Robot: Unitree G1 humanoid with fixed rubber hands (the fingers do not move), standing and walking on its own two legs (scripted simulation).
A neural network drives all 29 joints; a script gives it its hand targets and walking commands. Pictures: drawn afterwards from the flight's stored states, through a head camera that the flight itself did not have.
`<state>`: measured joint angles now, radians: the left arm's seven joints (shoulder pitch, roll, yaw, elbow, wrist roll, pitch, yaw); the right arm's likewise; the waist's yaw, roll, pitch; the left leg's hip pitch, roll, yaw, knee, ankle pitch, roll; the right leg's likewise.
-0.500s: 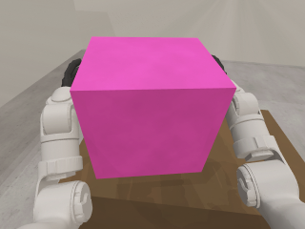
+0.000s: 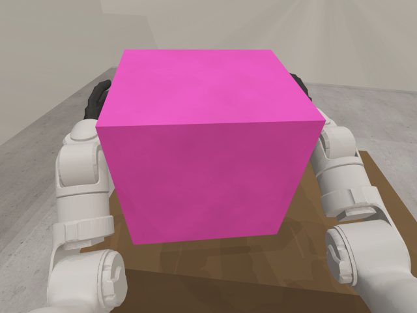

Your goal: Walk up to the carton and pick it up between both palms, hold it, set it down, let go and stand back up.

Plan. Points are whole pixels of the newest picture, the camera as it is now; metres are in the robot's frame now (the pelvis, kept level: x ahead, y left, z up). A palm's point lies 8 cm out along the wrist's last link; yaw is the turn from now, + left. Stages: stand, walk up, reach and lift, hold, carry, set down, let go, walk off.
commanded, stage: hold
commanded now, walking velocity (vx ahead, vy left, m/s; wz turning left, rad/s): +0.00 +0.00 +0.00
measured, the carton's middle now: (203, 145) +0.34 +0.00 +0.22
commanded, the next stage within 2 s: none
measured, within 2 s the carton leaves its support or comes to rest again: neither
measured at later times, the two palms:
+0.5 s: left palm (97, 125) +0.35 +0.18 +0.25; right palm (299, 113) +0.36 -0.18 +0.26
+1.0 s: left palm (95, 123) +0.35 +0.18 +0.26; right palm (299, 113) +0.36 -0.18 +0.27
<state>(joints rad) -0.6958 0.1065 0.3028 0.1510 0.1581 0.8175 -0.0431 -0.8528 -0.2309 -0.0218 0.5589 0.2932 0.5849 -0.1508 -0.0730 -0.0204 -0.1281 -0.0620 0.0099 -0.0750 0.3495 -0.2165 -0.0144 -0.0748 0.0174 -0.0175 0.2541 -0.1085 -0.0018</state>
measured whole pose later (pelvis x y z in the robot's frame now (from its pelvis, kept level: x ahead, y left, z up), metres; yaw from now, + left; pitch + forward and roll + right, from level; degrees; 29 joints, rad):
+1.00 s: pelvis -0.01 +0.00 +0.00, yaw +0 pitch -4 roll -1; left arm -0.74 0.11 0.32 0.23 0.16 0.81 -0.05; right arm -0.89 -0.23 -0.02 0.62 0.29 0.58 -0.15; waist -0.06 -0.02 -0.13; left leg -0.07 0.01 -0.07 0.34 -0.20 -0.02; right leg -0.09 0.02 -0.01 0.26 -0.10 -0.01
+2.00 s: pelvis +0.00 +0.00 +0.00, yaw +1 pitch -4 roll -1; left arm -0.72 0.10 0.31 0.18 0.16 0.83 -0.04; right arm -0.87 -0.23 -0.03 0.59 0.29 0.60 -0.15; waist -0.07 -0.02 -0.13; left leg -0.06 0.01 -0.07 0.34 -0.20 -0.01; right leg -0.07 0.02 0.00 0.26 -0.11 0.00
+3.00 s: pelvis +0.00 +0.00 +0.00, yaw +1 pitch -4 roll -1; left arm -0.73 0.12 0.31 0.24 0.15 0.81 -0.04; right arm -0.89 -0.23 -0.03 0.62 0.29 0.59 -0.15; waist -0.07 -0.02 -0.14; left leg -0.08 0.01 -0.08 0.35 -0.21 -0.02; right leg -0.08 0.02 -0.01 0.26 -0.11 0.00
